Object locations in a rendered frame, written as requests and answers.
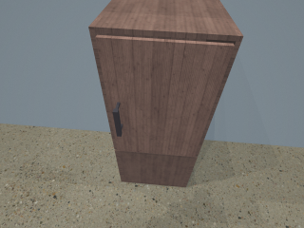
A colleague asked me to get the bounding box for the cupboard door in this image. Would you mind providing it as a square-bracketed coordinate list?
[95, 34, 235, 157]

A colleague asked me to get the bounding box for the handle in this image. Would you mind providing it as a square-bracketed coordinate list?
[112, 102, 123, 137]

